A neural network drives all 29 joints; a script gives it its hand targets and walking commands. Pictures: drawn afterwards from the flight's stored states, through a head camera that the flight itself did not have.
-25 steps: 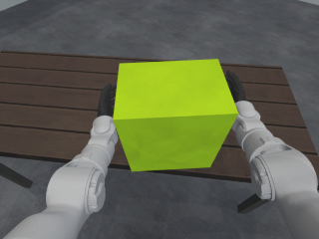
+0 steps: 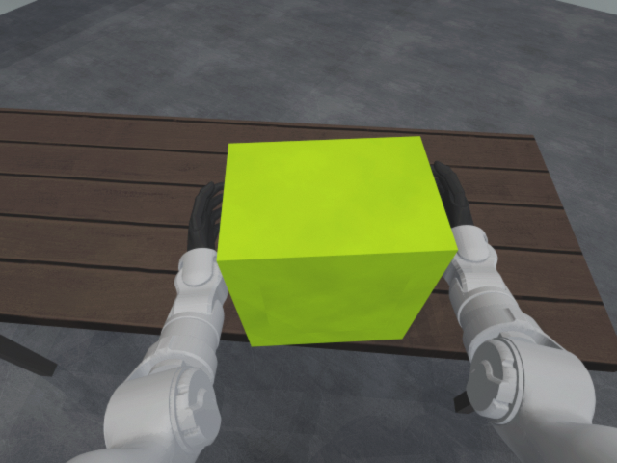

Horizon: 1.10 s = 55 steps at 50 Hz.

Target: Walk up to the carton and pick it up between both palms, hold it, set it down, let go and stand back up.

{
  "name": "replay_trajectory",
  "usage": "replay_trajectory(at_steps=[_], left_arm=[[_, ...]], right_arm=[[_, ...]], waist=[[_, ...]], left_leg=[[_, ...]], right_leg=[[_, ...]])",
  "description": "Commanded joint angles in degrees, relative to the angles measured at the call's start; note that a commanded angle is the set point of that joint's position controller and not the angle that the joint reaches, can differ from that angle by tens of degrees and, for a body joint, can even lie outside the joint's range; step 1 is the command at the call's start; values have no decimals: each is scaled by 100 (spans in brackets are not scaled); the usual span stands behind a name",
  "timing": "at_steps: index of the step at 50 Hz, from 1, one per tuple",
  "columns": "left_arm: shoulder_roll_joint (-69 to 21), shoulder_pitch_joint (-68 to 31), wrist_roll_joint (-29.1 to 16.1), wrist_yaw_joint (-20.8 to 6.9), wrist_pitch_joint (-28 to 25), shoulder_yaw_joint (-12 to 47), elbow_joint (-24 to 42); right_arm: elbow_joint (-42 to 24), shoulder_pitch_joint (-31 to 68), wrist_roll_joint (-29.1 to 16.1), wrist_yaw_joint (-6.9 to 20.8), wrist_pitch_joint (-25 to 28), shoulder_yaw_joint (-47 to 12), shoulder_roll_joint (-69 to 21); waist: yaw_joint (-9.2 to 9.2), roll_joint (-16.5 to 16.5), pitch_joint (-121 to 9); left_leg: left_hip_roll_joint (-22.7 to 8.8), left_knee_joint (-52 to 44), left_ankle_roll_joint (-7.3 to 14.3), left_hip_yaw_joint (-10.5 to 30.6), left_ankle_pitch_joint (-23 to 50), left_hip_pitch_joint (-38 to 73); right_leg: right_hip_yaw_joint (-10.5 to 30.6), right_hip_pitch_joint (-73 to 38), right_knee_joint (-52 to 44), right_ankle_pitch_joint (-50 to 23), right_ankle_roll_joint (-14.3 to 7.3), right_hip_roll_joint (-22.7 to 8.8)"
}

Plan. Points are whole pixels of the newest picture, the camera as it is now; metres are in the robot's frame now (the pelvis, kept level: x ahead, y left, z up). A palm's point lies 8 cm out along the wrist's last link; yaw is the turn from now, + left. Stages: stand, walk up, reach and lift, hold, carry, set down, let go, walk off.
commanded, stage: reach and lift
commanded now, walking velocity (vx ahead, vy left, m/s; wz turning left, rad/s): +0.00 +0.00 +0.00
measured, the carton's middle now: (326, 253) +0.40 +0.01 +0.00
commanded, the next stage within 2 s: none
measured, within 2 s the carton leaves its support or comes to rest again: leaves its support in 0.66 s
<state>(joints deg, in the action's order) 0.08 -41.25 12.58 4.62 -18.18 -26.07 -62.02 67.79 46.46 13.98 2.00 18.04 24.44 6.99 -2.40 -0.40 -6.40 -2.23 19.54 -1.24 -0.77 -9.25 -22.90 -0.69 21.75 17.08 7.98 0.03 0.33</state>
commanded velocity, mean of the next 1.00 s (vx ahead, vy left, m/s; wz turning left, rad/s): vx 0.00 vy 0.00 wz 0.00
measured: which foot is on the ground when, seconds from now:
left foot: down 0.00-1.00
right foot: down 0.00-1.00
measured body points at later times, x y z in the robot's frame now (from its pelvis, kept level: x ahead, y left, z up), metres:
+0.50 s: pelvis +0.00 +0.00 +0.00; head +0.05 +0.01 +0.45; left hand +0.39 +0.19 +0.04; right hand +0.42 -0.16 +0.06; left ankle -0.01 +0.13 -0.75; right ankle -0.01 -0.12 -0.75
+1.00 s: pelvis -0.02 +0.00 +0.01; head -0.02 +0.01 +0.46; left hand +0.38 +0.19 +0.10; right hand +0.41 -0.16 +0.12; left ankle -0.01 +0.13 -0.75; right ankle -0.01 -0.12 -0.75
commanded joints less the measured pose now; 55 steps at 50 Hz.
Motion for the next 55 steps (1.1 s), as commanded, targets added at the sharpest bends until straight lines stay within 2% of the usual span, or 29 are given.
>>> replay_trajectory(at_steps=[1,6,13,19,27,34,35,36,37,38,41,43,48,55], left_arm=[[-2654,-1951,457,-605,140,1427,500],[-2827,-1762,450,-592,274,1656,788],[-2910,-1689,354,-616,363,1943,1076],[-2939,-1826,199,-633,459,2208,1305],[-3179,-2475,-200,-597,517,2774,1732],[-3472,-2981,-494,-553,789,3184,2099],[-3448,-3198,-407,-450,876,3155,2375],[-3430,-3141,-396,-390,1049,3279,2334],[-3438,-3064,-402,-385,1198,3243,2361],[-3388,-2973,-431,-402,1371,3221,2320],[-3288,-2843,-414,-573,1777,2904,2196],[-3158,-2741,-318,-723,1977,2642,2141],[-3015,-2766,-162,-951,2260,2421,2530],[-3138,-2732,-322,-911,2445,3042,3532]], right_arm=[[-156,1842,300,747,161,-1403,-3068],[-338,1799,153,685,250,-1641,-3140],[-567,1678,-9,567,274,-1961,-3239],[-853,1668,-139,476,184,-2194,-3293],[-1404,2010,-363,349,57,-2532,-3492],[-1890,2294,-702,324,-346,-2815,-3624],[-1695,2635,-974,479,-403,-2805,-3308],[-1672,2507,-1081,531,-474,-2859,-3258],[-1648,2455,-1123,554,-576,-2834,-3244],[-1709,2489,-1168,577,-675,-2807,-3241],[-1727,2541,-1150,561,-961,-2664,-3213],[-1750,2555,-1065,534,-1098,-2523,-3200],[-1965,2590,-955,454,-1212,-2329,-3212],[-2561,2457,-1198,366,-1179,-2701,-3285]], waist=[[-188,-99,-2088],[-149,-40,-2070],[-52,-37,-2075],[32,-21,-2190],[175,46,-2611],[263,94,-2581],[-206,456,-2699],[-3,318,-2515],[-89,317,-2323],[-16,143,-2244],[21,-271,-1666],[18,-388,-1426],[54,-197,-1501],[231,183,-2137]], left_leg=[[124,101,-75,-428,2140,801],[133,185,-145,-415,2526,887],[165,122,-167,-393,2511,882],[200,14,-172,-377,2289,941],[222,2,-252,-299,2214,1190],[233,-76,-294,-190,1870,1446],[219,-100,-438,-135,2060,1699],[171,-44,-420,-154,2049,2155],[173,-66,-390,-148,1963,2146],[145,-107,-324,-148,1803,2188],[205,-394,-92,-235,988,1776],[260,-542,12,-320,682,1560],[354,-569,-5,-427,909,1631],[407,-200,-231,-313,2105,2315]], right_leg=[[-240,-1772,177,-1941,-41,36],[-249,-1983,227,-2461,-42,55],[-222,-2305,232,-2838,-6,35],[-203,-2465,156,-2773,17,20],[-218,-2524,86,-2663,33,53],[-202,-2338,-83,-1893,-5,92],[-313,-1749,-167,-1286,-91,148],[-349,-1435,-286,-939,-90,186],[-335,-1294,-361,-699,-101,170],[-336,-1305,-379,-562,-77,184],[-220,-1545,-453,-232,15,104],[-176,-1776,-461,-159,67,64],[-179,-2286,-424,-674,123,46],[-329,-2593,-253,-1831,160,174]])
